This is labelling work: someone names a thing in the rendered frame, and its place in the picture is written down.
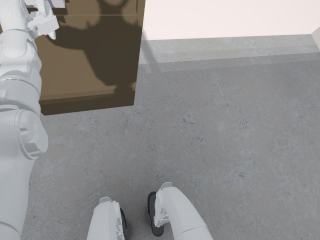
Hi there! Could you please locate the drawer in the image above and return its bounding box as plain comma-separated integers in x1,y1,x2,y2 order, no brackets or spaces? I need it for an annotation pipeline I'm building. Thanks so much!
27,0,137,15

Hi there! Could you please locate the robot left thigh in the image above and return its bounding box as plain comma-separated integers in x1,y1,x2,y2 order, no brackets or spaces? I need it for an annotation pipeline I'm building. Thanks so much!
86,200,122,240

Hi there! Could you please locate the robot thigh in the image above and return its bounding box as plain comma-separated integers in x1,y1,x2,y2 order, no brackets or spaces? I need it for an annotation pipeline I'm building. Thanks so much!
86,200,122,240
156,186,213,240

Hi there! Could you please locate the left robot upper arm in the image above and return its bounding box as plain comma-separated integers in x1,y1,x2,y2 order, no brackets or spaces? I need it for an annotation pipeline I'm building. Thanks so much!
0,109,48,240

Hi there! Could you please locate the cabinet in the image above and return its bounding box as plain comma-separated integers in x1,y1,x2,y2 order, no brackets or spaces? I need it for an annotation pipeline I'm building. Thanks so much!
0,0,146,116

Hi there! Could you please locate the left robot forearm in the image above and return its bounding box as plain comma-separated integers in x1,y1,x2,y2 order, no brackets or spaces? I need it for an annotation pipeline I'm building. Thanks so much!
0,30,42,119

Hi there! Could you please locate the robot right thigh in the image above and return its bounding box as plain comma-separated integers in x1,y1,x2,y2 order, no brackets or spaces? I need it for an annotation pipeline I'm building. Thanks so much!
156,186,213,240

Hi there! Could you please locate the robot left hand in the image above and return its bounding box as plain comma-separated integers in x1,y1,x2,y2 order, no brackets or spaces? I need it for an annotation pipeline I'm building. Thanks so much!
0,0,59,41

